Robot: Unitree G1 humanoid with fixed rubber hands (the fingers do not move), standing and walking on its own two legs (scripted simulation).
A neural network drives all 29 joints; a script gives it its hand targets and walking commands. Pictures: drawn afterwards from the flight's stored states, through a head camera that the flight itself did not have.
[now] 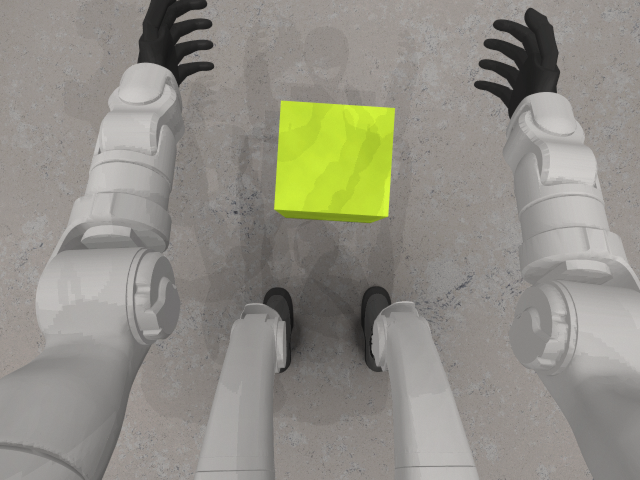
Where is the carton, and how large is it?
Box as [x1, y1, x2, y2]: [274, 101, 394, 222]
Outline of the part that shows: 281,101 274,209 285,217 371,222 387,216 394,108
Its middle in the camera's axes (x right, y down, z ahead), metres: +0.02 -0.15 +0.84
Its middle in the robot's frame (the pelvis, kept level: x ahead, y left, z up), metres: +0.50 -0.02 -0.52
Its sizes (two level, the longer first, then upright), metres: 0.210 0.200 0.250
